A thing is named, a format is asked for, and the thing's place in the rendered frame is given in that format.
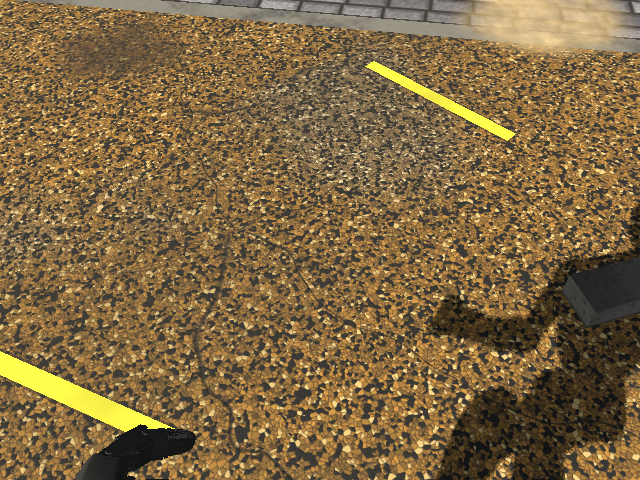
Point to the robot left hand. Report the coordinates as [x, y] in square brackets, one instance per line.
[133, 449]

